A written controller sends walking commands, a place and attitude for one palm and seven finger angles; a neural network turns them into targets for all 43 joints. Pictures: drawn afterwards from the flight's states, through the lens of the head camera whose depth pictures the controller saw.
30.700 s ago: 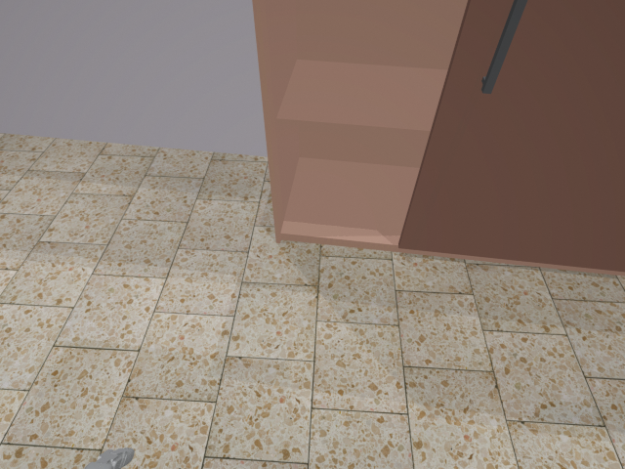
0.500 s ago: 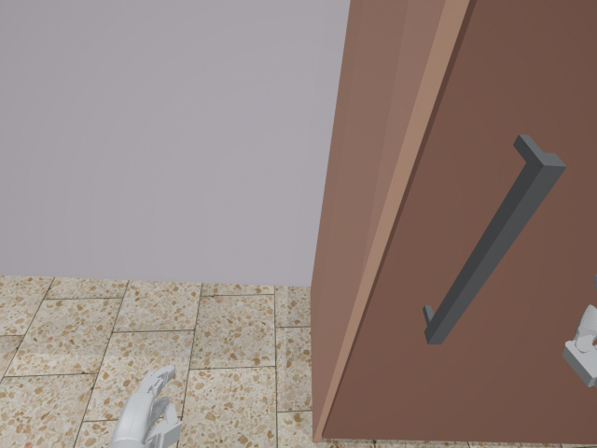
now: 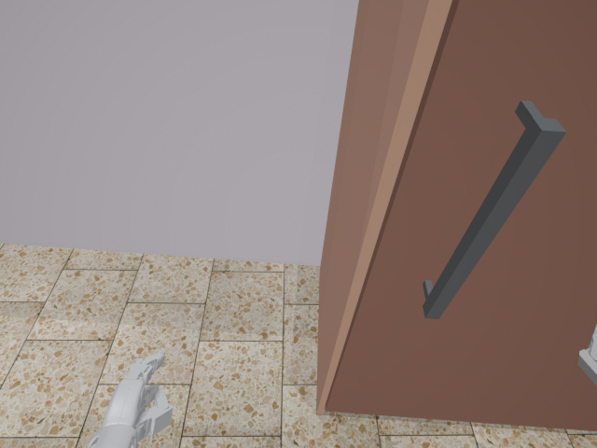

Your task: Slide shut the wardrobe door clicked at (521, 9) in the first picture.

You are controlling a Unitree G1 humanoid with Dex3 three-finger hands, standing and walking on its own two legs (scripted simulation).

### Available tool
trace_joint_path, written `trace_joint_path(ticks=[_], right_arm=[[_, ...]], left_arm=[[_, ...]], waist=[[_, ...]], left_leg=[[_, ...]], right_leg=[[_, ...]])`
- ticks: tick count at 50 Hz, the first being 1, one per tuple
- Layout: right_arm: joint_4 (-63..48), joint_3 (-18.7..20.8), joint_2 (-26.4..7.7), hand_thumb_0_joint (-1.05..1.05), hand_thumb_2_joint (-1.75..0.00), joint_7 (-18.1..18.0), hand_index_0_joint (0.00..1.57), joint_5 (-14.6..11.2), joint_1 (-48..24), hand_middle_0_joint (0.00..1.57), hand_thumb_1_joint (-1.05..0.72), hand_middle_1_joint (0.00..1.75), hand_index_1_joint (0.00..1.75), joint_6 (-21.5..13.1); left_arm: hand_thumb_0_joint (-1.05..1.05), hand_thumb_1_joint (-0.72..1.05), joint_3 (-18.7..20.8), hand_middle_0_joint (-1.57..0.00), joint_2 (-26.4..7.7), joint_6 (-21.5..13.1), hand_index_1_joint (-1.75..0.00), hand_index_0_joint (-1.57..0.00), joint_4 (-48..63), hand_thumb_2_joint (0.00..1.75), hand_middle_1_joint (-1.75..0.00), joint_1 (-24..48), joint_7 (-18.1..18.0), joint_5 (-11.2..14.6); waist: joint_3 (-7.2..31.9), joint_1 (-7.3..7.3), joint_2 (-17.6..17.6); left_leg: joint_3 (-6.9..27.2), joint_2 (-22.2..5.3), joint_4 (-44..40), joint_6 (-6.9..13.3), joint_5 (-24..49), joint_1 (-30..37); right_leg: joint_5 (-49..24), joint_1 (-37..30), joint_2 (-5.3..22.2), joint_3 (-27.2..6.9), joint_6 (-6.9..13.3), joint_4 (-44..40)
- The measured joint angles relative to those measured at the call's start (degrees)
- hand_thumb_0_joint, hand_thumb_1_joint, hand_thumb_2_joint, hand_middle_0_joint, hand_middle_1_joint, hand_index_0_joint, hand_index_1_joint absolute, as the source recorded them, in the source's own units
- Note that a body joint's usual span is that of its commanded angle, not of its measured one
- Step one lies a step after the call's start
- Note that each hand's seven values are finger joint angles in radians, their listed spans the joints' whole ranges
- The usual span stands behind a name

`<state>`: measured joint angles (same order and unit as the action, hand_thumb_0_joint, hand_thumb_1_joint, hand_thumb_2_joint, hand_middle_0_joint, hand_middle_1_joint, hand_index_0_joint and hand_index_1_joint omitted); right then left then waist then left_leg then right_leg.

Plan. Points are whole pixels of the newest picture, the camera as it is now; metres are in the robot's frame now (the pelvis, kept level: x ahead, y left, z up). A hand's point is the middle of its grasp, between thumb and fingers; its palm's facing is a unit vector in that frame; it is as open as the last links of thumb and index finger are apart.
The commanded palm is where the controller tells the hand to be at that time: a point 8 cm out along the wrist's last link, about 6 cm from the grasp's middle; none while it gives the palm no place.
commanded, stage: step back with the hand held close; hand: right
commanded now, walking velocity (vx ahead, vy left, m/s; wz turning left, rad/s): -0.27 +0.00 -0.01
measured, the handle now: (468, 232) +0.34 -0.19 +0.16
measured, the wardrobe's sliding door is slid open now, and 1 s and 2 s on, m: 0.00 0.00 0.00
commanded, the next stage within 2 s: stop stepping back and stand still in 0.80 s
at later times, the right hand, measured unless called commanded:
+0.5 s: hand out of the picture +0.10 -0.29 +0.17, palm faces +0.52 +0.75 -0.41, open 7.4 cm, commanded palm +0.03 -0.32 +0.18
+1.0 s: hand out of the picture -0.03 -0.30 +0.17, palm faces +0.48 +0.78 -0.40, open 7.4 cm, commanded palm -0.08 -0.33 +0.18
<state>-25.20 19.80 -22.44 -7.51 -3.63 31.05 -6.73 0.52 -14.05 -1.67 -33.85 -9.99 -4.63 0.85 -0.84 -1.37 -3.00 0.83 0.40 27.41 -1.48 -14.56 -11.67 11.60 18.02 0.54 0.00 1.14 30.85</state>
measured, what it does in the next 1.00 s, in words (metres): walks backwards: left foot, then right foot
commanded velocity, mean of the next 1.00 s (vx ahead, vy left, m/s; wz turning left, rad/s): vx -0.26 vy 0.00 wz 0.06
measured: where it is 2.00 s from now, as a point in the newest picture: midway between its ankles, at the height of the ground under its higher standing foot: outside the picture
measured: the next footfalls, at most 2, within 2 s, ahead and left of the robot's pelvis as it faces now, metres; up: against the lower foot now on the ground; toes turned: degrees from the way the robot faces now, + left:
left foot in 0.56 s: -0.04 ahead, +0.12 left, +0.00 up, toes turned -8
right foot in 0.74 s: -0.02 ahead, -0.13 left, +0.00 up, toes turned -5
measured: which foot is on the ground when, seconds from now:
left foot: down 0.00-0.44, up 0.46-0.54, down 0.56-0.76, up 0.78-0.98, down 1.00-1.00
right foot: down 0.00-0.60, up 0.62-0.72, down 0.74-1.00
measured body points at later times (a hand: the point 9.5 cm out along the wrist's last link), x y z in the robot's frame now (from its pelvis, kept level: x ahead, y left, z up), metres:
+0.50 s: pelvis -0.09 -0.01 -0.01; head -0.09 -0.02 +0.44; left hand +0.09 +0.21 -0.09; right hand +0.07 -0.33 +0.19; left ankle -0.03 +0.13 -0.73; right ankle +0.05 -0.11 -0.73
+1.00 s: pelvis -0.21 -0.03 -0.01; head -0.20 -0.05 +0.44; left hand -0.01 +0.17 -0.07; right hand -0.06 -0.34 +0.19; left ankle -0.29 +0.09 -0.74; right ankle -0.07 -0.12 -0.73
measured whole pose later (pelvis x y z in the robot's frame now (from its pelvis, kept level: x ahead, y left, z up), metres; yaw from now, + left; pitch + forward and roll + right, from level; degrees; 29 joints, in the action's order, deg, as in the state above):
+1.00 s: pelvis -0.21 -0.03 -0.01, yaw -1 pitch +2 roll +2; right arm -32.1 24.3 -23.4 -9.2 -3.9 30.9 -11.2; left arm -0.8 -8.9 -7.9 -33.9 -9.9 -2.6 -1.1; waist 1.4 -3.0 1.0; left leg 1.4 3.3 28.5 2.5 -25.6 -8.1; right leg 4.6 29.6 1.8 3.2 1.0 28.5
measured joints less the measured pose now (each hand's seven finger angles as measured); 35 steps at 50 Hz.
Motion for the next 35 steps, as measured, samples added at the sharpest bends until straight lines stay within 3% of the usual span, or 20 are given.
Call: trace_joint_path(ticks=[7,11,16,19,26,28,31,35], right_arm=[[-1.15,3.20,-1.49,0.01,-0.90,-1.14,0.22,0.63,-1.45,0.21,-0.89,0.31,0.30,-2.03],[-0.92,4.38,-0.44,0.01,-0.90,-1.43,0.22,1.48,-2.39,0.21,-0.89,0.31,0.30,-3.56],[-2.37,3.30,1.31,0.01,-0.90,-1.93,0.22,1.35,-1.43,0.21,-0.89,0.31,0.30,-4.33],[-3.28,2.19,1.67,0.01,-0.90,-2.46,0.22,1.24,-1.61,0.21,-0.89,0.31,0.30,-4.45],[-1.44,3.91,-0.52,0.01,-0.90,-2.13,0.22,1.96,-4.38,0.21,-0.89,0.31,0.30,-5.04],[-2.34,5.23,-1.68,0.01,-0.90,-1.98,0.22,1.46,-3.46,0.21,-0.89,0.31,0.30,-5.49],[-3.83,5.08,-0.76,0.01,-0.90,-2.24,0.22,0.74,-1.30,0.21,-0.89,0.31,0.30,-6.04],[-5.06,2.56,-0.16,0.01,-0.90,-2.69,0.22,1.12,0.20,0.21,-0.89,0.31,0.30,-5.08]], left_arm=[[0.01,0.90,-0.86,-0.20,1.17,-1.24,-0.30,-0.20,1.36,0.90,-0.30,-1.14,-0.53,-0.06],[0.01,0.90,-1.30,-0.20,1.69,-2.84,-0.30,-0.20,1.28,0.90,-0.30,-2.08,-0.17,-0.19],[0.01,0.90,-1.59,-0.20,2.13,-3.62,-0.30,-0.20,-0.99,0.90,-0.30,-2.74,0.33,-0.64],[0.01,0.90,-1.61,-0.20,1.77,-3.69,-0.30,-0.20,-2.29,0.90,-0.30,-2.83,0.19,-0.95],[0.01,0.90,-0.70,-0.20,2.17,-4.88,-0.30,-0.20,-1.22,0.90,-0.30,-3.28,-0.47,-1.07],[0.01,0.90,-0.75,-0.20,2.58,-5.26,-0.30,-0.20,-0.52,0.90,-0.30,-3.55,-0.05,-1.13],[0.01,0.90,-0.51,-0.20,2.13,-5.01,-0.30,-0.20,-1.45,0.90,-0.30,-1.91,0.70,-1.23],[0.01,0.90,-0.62,-0.20,1.97,-3.61,-0.30,-0.20,-3.10,0.90,-0.30,-1.55,0.61,-1.45]], waist=[[-0.63,0.21,0.90],[-0.59,0.25,0.23],[-0.03,-0.34,0.51],[0.04,-0.37,0.89],[-0.59,1.79,0.23],[0.36,2.07,1.24],[-0.13,1.00,0.88],[1.02,-0.74,3.71]], left_leg=[[0.33,-0.22,3.55,-0.22,0.34,-3.77],[0.34,0.38,5.52,-0.33,-0.47,-5.13],[0.02,0.26,5.73,-0.14,0.69,-6.58],[-0.04,0.13,5.90,-0.38,1.38,-7.12],[-0.19,3.00,10.50,1.08,-5.04,-6.18],[0.34,3.32,7.59,2.18,-5.04,-3.70],[1.24,3.48,6.23,1.39,-1.69,-4.59],[3.66,1.28,4.93,0.07,0.32,-5.32]], right_leg=[[-1.42,3.39,-0.75,-0.19,1.07,1.86],[-1.54,5.88,-0.89,-0.95,1.39,3.79],[2.10,7.86,-0.61,-0.68,0.50,5.50],[0.64,8.31,-0.51,-0.39,0.38,5.24],[-4.20,9.26,0.42,-1.09,1.96,3.11],[-4.91,10.73,0.15,-0.24,1.72,2.50],[0.50,11.97,0.39,0.16,-0.28,3.94],[5.33,9.50,-1.39,1.00,-2.08,10.54]])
